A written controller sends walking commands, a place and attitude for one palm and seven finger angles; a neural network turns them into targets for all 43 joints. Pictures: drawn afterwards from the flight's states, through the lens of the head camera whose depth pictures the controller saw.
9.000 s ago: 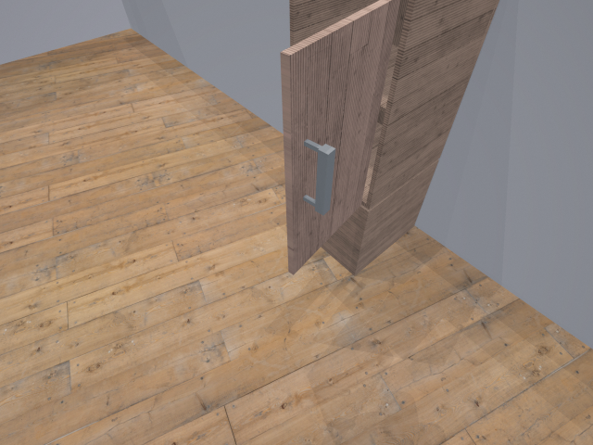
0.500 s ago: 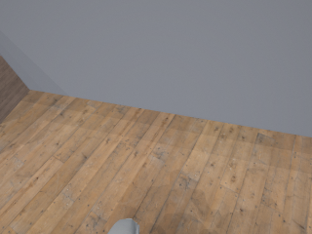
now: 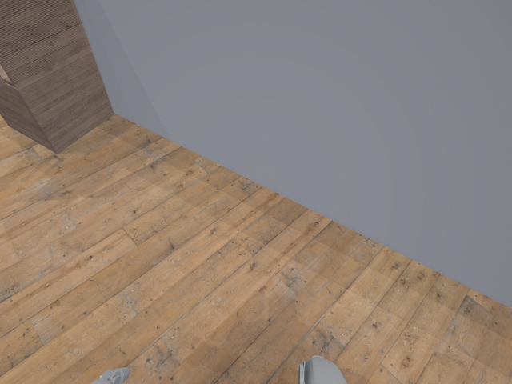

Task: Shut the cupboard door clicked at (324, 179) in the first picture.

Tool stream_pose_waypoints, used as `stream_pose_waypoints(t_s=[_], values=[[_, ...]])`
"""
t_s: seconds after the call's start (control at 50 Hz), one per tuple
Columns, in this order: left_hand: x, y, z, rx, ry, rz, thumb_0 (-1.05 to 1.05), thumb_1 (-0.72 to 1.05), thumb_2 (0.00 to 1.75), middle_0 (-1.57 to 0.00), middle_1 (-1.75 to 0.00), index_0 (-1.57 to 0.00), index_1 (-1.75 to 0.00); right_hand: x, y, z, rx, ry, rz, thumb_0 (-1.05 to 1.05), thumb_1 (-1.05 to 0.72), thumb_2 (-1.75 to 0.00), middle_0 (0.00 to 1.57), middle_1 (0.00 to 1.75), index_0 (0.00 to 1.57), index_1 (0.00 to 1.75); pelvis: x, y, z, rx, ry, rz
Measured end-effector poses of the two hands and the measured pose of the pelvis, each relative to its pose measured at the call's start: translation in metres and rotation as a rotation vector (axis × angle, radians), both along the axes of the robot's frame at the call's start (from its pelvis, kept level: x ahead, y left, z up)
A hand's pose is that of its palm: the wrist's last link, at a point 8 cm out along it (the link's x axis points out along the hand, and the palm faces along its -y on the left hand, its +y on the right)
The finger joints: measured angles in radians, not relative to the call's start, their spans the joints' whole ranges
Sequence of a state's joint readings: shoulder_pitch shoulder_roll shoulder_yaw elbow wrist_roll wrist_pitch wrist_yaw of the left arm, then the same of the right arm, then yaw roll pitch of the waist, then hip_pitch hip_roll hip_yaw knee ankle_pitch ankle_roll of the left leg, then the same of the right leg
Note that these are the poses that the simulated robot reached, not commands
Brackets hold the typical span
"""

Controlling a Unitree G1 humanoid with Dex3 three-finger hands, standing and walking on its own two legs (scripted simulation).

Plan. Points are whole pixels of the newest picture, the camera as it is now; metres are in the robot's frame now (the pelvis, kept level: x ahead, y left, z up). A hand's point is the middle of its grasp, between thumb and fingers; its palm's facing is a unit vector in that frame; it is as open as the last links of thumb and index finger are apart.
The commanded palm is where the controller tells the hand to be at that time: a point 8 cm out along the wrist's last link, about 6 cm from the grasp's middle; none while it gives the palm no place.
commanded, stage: walk to a spot facing it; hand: left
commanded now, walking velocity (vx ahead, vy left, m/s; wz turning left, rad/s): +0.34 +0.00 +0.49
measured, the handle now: out of the picture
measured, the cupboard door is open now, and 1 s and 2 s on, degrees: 99 99 99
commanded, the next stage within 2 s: turn to face it in 1.92 s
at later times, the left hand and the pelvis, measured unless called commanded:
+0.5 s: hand (190, 336) +0.22 +0.12 -0.15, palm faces +0.32 -0.91 -0.25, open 7.1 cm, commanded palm none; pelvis +0.19 -0.08 +0.00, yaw +17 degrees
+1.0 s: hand (172, 315) +0.26 +0.17 -0.19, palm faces +0.51 -0.85 -0.12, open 7.4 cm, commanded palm none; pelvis +0.36 +0.05 -0.01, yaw +27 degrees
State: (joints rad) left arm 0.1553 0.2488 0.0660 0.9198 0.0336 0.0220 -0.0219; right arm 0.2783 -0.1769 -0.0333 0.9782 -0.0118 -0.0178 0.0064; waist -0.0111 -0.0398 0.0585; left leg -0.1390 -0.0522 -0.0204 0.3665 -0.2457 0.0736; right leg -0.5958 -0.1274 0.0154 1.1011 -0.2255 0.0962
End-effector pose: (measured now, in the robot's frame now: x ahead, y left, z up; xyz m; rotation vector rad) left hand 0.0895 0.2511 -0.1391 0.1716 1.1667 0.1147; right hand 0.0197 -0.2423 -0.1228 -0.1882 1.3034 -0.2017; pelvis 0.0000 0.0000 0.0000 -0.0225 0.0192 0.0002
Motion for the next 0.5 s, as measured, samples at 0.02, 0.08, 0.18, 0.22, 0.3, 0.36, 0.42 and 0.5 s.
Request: stream_pose_waypoints(t_s=[0.02,0.08,0.18,0.22,0.3,0.36,0.42,0.5], values=[[0.01,-0.002,0.002,0.0,-0.011,-0.003,0.01,0.91,0.9,-0.2,-0.3,-0.2,-0.3,-0.004,-0.001,-0.001,0.005,0.022,-0.009,0.01,-0.9,-0.89,0.2,0.3,0.2,0.3,0.006,-0.002,0.0,0.002,0.003,0.007],[0.044,-0.013,0.006,0.002,-0.042,-0.014,0.01,0.91,0.9,-0.2,-0.3,-0.2,-0.3,-0.013,-0.005,-0.003,0.016,0.087,-0.033,0.01,-0.9,-0.89,0.2,0.3,0.2,0.3,0.024,-0.01,0.0,0.008,0.012,0.029],[0.111,-0.04,0.013,0.008,-0.111,-0.039,0.01,0.91,0.9,-0.19,-0.3,-0.2,-0.3,-0.018,-0.022,-0.011,0.034,0.2,-0.061,0.01,-0.9,-0.89,0.2,0.3,0.2,0.3,0.059,-0.031,-0.005,0.026,0.026,0.067],[0.14,-0.053,0.015,0.013,-0.146,-0.046,0.01,0.91,0.9,-0.19,-0.3,-0.2,-0.3,-0.013,-0.033,-0.017,0.043,0.243,-0.066,0.01,-0.9,-0.89,0.2,0.3,0.2,0.3,0.077,-0.042,-0.009,0.035,0.029,0.082],[0.177,-0.076,0.016,0.031,-0.226,-0.017,0.01,0.91,0.9,-0.2,-0.3,-0.2,-0.3,0.02,-0.06,-0.037,0.059,0.304,-0.03,0.01,-0.9,-0.89,0.2,0.3,0.2,0.3,0.111,-0.063,-0.022,0.034,0.012,0.146],[0.17,-0.086,0.021,0.032,-0.211,0.063,0.0,0.91,0.9,-0.2,-0.3,-0.2,-0.3,0.075,-0.076,-0.038,0.059,0.273,0.045,0.01,-0.9,-0.89,0.2,0.3,0.2,0.3,0.133,-0.072,-0.016,0.045,-0.01,0.206],[0.144,-0.093,0.019,0.024,-0.134,0.162,0.0,0.91,0.9,-0.2,-0.3,-0.2,-0.3,0.149,-0.086,-0.033,0.05,0.189,0.127,0.01,-0.91,-0.89,0.2,0.3,0.2,0.3,0.155,-0.078,-0.007,0.054,-0.009,0.247],[0.104,-0.086,0.018,0.063,-0.049,0.325,-0.03,0.96,0.9,-0.2,-0.3,-0.2,-0.3,0.253,-0.082,-0.026,0.039,0.054,0.244,0.01,-0.91,-0.9,0.2,0.3,0.19,0.3,0.185,-0.082,-0.002,0.053,-0.002,0.297]])
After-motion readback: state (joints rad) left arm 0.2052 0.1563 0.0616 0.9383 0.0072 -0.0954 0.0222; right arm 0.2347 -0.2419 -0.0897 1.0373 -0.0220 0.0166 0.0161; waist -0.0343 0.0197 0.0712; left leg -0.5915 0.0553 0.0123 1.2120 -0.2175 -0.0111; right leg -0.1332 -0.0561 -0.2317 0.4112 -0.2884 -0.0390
